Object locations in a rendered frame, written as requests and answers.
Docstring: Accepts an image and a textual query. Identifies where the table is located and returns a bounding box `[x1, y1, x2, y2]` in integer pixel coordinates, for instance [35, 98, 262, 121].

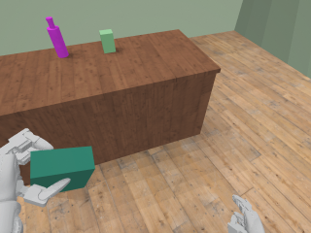
[0, 29, 222, 186]

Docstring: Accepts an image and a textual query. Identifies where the robot right hand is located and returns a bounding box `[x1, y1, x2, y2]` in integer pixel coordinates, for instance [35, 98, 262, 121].
[227, 194, 265, 233]

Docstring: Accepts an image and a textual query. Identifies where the sponge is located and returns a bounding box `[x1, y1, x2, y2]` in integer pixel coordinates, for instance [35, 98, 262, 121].
[30, 146, 95, 192]

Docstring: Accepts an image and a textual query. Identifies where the robot left forearm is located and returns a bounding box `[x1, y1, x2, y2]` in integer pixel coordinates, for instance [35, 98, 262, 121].
[0, 200, 24, 233]

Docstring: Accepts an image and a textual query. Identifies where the robot left hand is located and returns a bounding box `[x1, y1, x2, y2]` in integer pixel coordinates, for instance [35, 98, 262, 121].
[0, 128, 71, 208]

